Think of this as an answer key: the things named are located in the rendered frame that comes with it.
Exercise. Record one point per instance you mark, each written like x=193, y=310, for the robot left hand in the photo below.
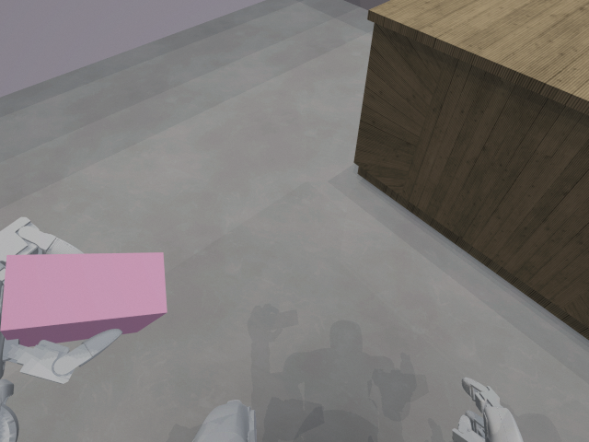
x=47, y=360

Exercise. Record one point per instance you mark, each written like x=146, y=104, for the robot right hand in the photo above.
x=497, y=424

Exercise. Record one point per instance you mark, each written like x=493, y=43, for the left robot thigh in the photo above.
x=232, y=422

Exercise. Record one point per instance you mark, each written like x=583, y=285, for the table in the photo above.
x=475, y=118

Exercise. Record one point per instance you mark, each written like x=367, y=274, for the sponge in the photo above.
x=69, y=297

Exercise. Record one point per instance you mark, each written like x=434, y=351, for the left robot forearm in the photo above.
x=8, y=421

